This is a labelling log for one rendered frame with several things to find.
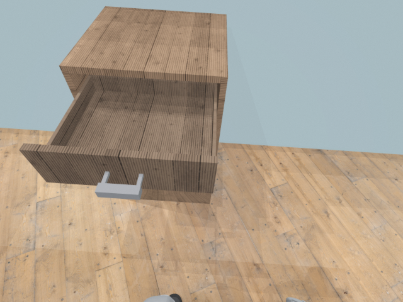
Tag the handle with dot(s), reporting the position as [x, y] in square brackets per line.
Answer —
[120, 191]

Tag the drawer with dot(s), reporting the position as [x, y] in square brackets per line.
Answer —
[164, 129]

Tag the cabinet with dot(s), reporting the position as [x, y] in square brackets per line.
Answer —
[154, 44]

